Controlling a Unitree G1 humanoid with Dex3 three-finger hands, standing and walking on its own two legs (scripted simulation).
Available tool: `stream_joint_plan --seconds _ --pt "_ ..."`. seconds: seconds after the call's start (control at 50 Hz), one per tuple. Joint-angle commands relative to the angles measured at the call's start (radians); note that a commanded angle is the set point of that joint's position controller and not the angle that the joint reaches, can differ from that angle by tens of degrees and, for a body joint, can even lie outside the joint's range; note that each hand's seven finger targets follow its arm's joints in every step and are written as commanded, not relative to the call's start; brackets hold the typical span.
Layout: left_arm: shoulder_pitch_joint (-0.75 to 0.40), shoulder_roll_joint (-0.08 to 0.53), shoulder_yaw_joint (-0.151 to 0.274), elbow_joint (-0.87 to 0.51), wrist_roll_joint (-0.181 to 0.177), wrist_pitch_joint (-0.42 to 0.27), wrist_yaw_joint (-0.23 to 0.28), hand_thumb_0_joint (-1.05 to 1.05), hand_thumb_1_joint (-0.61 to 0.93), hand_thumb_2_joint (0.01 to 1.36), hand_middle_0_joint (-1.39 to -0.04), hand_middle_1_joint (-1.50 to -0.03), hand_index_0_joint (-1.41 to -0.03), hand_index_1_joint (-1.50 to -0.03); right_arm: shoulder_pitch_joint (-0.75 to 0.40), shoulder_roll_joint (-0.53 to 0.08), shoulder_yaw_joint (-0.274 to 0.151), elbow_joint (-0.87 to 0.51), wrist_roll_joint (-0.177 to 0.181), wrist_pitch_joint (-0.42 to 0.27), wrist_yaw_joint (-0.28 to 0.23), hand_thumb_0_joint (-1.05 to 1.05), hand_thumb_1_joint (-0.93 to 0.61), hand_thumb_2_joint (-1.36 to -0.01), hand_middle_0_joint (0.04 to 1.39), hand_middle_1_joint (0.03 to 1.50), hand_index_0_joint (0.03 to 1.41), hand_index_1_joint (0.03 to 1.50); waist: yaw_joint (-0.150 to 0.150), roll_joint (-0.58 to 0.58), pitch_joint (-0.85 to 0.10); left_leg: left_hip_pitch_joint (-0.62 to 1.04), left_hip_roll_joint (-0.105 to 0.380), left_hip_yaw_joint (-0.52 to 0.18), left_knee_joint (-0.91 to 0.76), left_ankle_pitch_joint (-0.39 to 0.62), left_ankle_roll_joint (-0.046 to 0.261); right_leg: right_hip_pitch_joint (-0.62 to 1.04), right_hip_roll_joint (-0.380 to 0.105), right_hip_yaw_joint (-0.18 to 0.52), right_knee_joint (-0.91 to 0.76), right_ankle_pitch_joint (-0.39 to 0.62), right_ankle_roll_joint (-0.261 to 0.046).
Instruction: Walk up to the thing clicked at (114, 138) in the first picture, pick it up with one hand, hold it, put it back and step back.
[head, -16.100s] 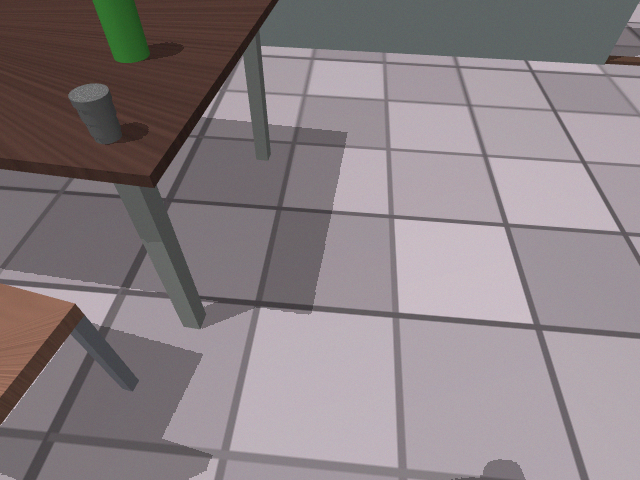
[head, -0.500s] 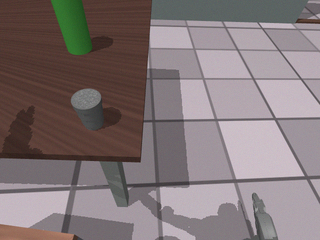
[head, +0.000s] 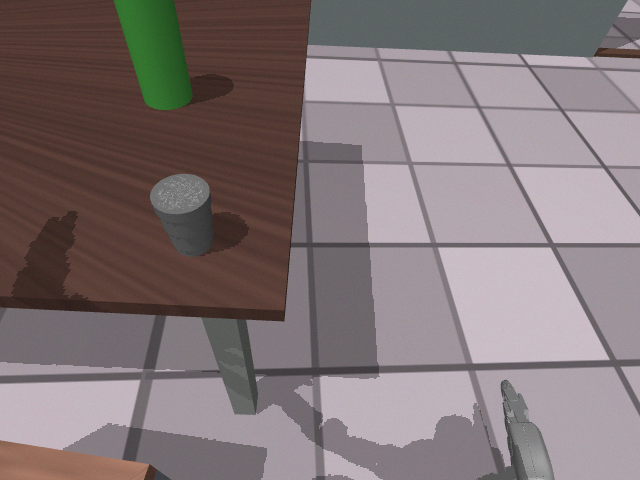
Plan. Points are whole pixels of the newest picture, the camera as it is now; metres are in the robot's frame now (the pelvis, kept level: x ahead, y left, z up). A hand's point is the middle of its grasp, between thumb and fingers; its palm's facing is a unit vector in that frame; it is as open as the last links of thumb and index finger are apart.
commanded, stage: approach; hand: left
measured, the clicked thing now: (187, 219) +0.46 +0.17 +0.05
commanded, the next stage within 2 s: close in in 0.28 s
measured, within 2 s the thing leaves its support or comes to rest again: neither
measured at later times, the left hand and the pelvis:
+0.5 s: hand (133, 231) +0.43 +0.24 +0.05, palm faces +0.02 -1.00 +0.08, open 17.4 cm; pelvis -0.02 -0.01 -0.03, yaw -2 degrees
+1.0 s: hand (172, 223) +0.44 +0.19 +0.06, palm faces +0.05 -1.00 +0.04, open 17.4 cm; pelvis -0.01 -0.01 -0.04, yaw -2 degrees
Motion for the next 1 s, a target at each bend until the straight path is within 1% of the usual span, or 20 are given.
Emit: stream_joint_plan --seconds 0.0,0.02,0.06,0.08,0.1,0.18,0.24,0.32,0.38,0.44,0.5,0.54,0.58,0.62,0.7,0.72,0.76,0.82,0.92,0.98 --pt "-0.353 0.263 -0.046 -0.172 -0.019 -0.048 0.005 0.000 -0.559 0.066 -0.077 -0.065 -0.056 -0.088 -0.099 -0.160 -0.068 -0.176 -0.003 -0.059 -0.013 0.000 0.560 -0.045 0.049 0.050 0.049 0.051 -0.021 0.163 -0.231 0.245 -0.033 0.009 -0.075 0.276 0.013 -0.033 0.034 -0.031 -0.052 0.199 -0.049" --pt "-0.363 0.313 -0.016 -0.159 -0.012 -0.055 0.020 0.000 -0.579 0.059 -0.077 -0.065 -0.056 -0.088 -0.084 -0.198 -0.096 -0.182 -0.007 -0.061 -0.014 0.000 0.554 -0.046 0.049 0.050 0.049 0.050 -0.027 0.151 -0.258 0.244 -0.028 0.003 -0.066 0.288 0.013 -0.027 0.035 -0.034 -0.040 0.212 -0.049" --pt "-0.376 0.226 -0.064 -0.173 -0.023 -0.072 0.023 0.000 -0.567 0.067 -0.067 -0.061 -0.052 -0.079 -0.050 -0.103 -0.022 -0.148 -0.002 -0.048 0.004 0.000 0.564 -0.043 0.049 0.050 0.049 0.050 -0.014 0.174 -0.217 0.229 -0.030 0.010 -0.068 0.253 0.013 -0.052 0.034 -0.034 -0.038 0.183 -0.051" --pt "-0.373 0.217 -0.054 -0.179 -0.031 -0.085 0.027 0.000 -0.582 0.055 -0.069 -0.066 -0.059 -0.080 -0.080 -0.140 -0.049 -0.220 -0.002 -0.059 0.001 0.000 0.563 -0.042 0.049 0.050 0.049 0.050 -0.027 0.147 -0.240 0.230 -0.025 0.007 -0.061 0.255 0.013 -0.053 0.037 -0.036 -0.029 0.184 -0.049" --pt "-0.374 0.175 -0.074 -0.168 -0.040 -0.095 0.033 0.000 -0.560 0.063 -0.065 -0.060 -0.051 -0.077 -0.032 -0.140 -0.064 -0.165 -0.004 -0.055 0.003 0.000 0.562 -0.043 0.049 0.050 0.050 0.050 -0.037 0.142 -0.240 0.234 -0.020 0.003 -0.057 0.264 0.011 -0.065 0.041 -0.039 -0.018 0.188 -0.049" --pt "-0.370 0.106 -0.095 -0.171 -0.047 -0.138 0.072 0.000 -0.560 0.079 -0.054 -0.064 -0.046 -0.078 -0.029 -0.161 -0.076 -0.229 -0.004 -0.058 0.021 0.000 0.569 -0.041 0.049 0.050 0.049 0.050 -0.045 0.144 -0.251 0.233 -0.006 -0.009 -0.036 0.276 0.003 -0.115 0.044 -0.043 0.013 0.171 -0.051" --pt "-0.382 0.084 -0.091 -0.184 -0.041 -0.179 0.117 0.000 -0.537 0.083 -0.047 -0.056 -0.038 -0.070 -0.011 -0.176 -0.094 -0.268 -0.006 -0.049 0.041 0.000 0.566 -0.042 0.049 0.050 0.049 0.050 -0.047 0.146 -0.257 0.207 0.001 -0.015 -0.002 0.265 -0.001 -0.160 0.045 -0.037 0.043 0.143 -0.053" --pt "-0.435 0.087 -0.077 -0.275 -0.031 -0.245 0.176 0.000 -0.531 0.073 -0.045 -0.053 -0.041 -0.061 0.027 -0.164 -0.098 -0.343 -0.010 -0.028 0.068 0.000 0.558 -0.043 0.049 0.050 0.050 0.050 -0.050 0.165 -0.384 0.218 -0.006 -0.002 0.072 0.340 0.003 -0.134 0.036 -0.022 0.090 0.217 -0.051" --pt "-0.411 0.054 -0.073 -0.256 -0.020 -0.283 0.227 0.000 -0.539 0.078 -0.038 -0.070 -0.049 -0.065 0.024 -0.145 -0.085 -0.389 -0.013 -0.009 0.095 0.000 0.560 -0.044 0.050 0.051 0.050 0.051 -0.045 0.170 -0.371 0.160 -0.001 -0.002 0.115 0.360 0.000 -0.165 0.038 -0.017 0.136 0.221 -0.053" --pt "-0.425 0.065 -0.060 -0.300 -0.003 -0.312 0.277 0.000 -0.524 0.089 -0.034 -0.072 -0.043 -0.067 0.038 -0.186 -0.141 -0.466 -0.020 0.009 0.112 0.000 0.555 -0.047 0.050 0.051 0.050 0.051 -0.045 0.189 -0.429 0.131 -0.003 0.003 0.145 0.331 -0.002 -0.154 0.034 -0.009 0.172 0.219 -0.055" --pt "-0.438 0.009 -0.080 -0.343 0.006 -0.320 0.325 0.000 -0.500 0.086 -0.032 -0.066 -0.042 -0.060 0.077 -0.165 -0.139 -0.520 -0.020 0.029 0.128 0.000 0.550 -0.049 0.050 0.051 0.050 0.051 -0.045 0.193 -0.478 0.133 -0.004 0.014 0.164 0.352 -0.002 -0.122 0.036 -0.004 0.191 0.258 -0.052" --pt "-0.413 -0.136 -0.161 -0.284 0.006 -0.296 0.340 0.000 -0.483 0.086 -0.034 -0.052 -0.037 -0.052 0.083 -0.132 -0.117 -0.505 -0.019 0.042 0.137 0.000 0.548 -0.051 0.050 0.051 0.050 0.051 -0.064 0.182 -0.424 0.105 -0.001 0.017 0.174 0.347 0.002 -0.174 0.039 -0.001 0.191 0.254 -0.052" --pt "-0.424 -0.091 -0.147 -0.313 0.023 -0.289 0.365 0.000 -0.511 0.074 -0.037 -0.043 -0.038 -0.045 0.097 -0.145 -0.133 -0.503 -0.020 0.051 0.138 0.000 0.542 -0.052 0.050 0.051 0.050 0.051 -0.058 0.185 -0.449 0.095 0.002 0.017 0.182 0.365 0.002 -0.160 0.039 -0.003 0.203 0.273 -0.052" --pt "-0.430 -0.065 -0.138 -0.348 0.031 -0.289 0.384 0.000 -0.489 0.063 -0.033 -0.029 -0.039 -0.027 0.063 -0.132 -0.116 -0.543 -0.015 0.066 0.145 0.000 0.547 -0.051 0.050 0.051 0.050 0.051 -0.031 0.160 -0.444 0.043 -0.007 0.028 0.175 0.294 0.008 -0.106 0.035 0.008 0.198 0.248 -0.050" --pt "-0.397 -0.135 -0.162 -0.329 0.024 -0.271 0.407 0.000 -0.464 0.051 -0.028 -0.022 -0.040 -0.012 0.122 -0.177 -0.178 -0.551 -0.009 0.083 0.142 0.000 0.551 -0.049 0.050 0.051 0.050 0.051 -0.058 0.105 -0.388 0.039 -0.002 0.026 0.158 0.253 0.009 -0.137 0.044 0.000 0.196 0.219 -0.048" --pt "-0.398 -0.168 -0.186 -0.334 0.026 -0.265 0.412 0.000 -0.480 0.049 -0.030 -0.018 -0.040 -0.010 0.139 -0.141 -0.145 -0.526 -0.008 0.090 0.148 0.000 0.550 -0.050 0.050 0.051 0.050 0.051 -0.057 0.108 -0.372 0.024 -0.003 0.027 0.162 0.243 0.013 -0.145 0.044 0.002 0.195 0.217 -0.047" --pt "-0.418 -0.131 -0.160 -0.383 0.030 -0.267 0.428 0.000 -0.487 0.038 -0.033 -0.014 -0.042 -0.006 0.104 -0.172 -0.182 -0.580 0.000 0.095 0.145 0.000 0.544 -0.051 0.050 0.051 0.050 0.051 -0.050 0.091 -0.396 0.031 -0.003 0.026 0.156 0.244 0.012 -0.129 0.043 0.001 0.200 0.214 -0.049" --pt "-0.386 -0.217 -0.208 -0.362 0.027 -0.257 0.431 0.000 -0.499 0.046 -0.035 -0.018 -0.042 -0.012 0.135 -0.140 -0.159 -0.585 0.003 0.103 0.154 0.000 0.546 -0.051 0.050 0.051 0.050 0.051 -0.052 0.083 -0.373 0.050 -0.001 0.027 0.157 0.273 0.011 -0.142 0.048 -0.004 0.204 0.227 -0.048" --pt "-0.421 -0.209 -0.207 -0.428 0.033 -0.252 0.458 0.000 -0.503 0.041 -0.042 -0.010 -0.046 -0.007 0.134 -0.155 -0.183 -0.609 0.004 0.111 0.155 0.000 0.538 -0.053 0.050 0.051 0.050 0.051 -0.051 0.101 -0.405 0.074 -0.002 0.029 0.161 0.289 0.011 -0.122 0.043 0.002 0.209 0.241 -0.048" --pt "-0.434 -0.249 -0.229 -0.434 0.036 -0.248 0.476 0.000 -0.517 0.050 -0.045 -0.015 -0.048 -0.014 0.155 -0.141 -0.180 -0.592 0.001 0.120 0.157 0.000 0.543 -0.053 0.050 0.051 0.050 0.051 -0.054 0.099 -0.378 0.054 -0.004 0.031 0.152 0.259 0.011 -0.135 0.044 0.003 0.204 0.222 -0.048"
